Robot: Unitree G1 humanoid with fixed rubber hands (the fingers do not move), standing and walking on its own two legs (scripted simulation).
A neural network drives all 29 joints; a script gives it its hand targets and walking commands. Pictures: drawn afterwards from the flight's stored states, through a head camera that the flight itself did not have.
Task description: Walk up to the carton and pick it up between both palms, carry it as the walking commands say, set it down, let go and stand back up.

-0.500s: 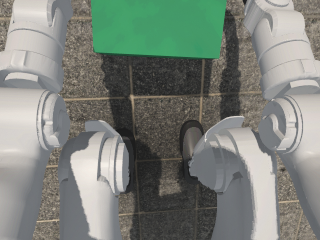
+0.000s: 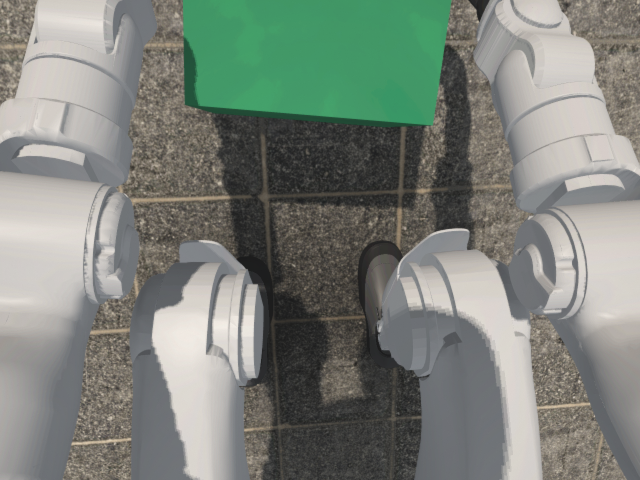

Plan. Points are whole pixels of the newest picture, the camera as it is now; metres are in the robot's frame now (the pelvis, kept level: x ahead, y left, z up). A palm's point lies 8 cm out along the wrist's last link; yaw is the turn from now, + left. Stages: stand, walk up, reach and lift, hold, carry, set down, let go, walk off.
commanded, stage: reach and lift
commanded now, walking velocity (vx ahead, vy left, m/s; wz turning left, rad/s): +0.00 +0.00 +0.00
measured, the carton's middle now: out of the picture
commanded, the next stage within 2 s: none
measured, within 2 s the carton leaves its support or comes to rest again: neither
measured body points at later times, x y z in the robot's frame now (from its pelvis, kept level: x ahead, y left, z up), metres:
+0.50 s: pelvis +0.00 +0.00 +0.03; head +0.37 +0.02 +0.29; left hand +0.59 +0.16 -0.11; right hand +0.57 -0.17 -0.11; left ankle +0.10 +0.10 -0.32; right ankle +0.12 -0.12 -0.32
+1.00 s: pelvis +0.00 +0.00 +0.07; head +0.34 +0.02 +0.38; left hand +0.58 +0.16 -0.04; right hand +0.55 -0.16 -0.03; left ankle +0.10 +0.10 -0.32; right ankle +0.12 -0.12 -0.32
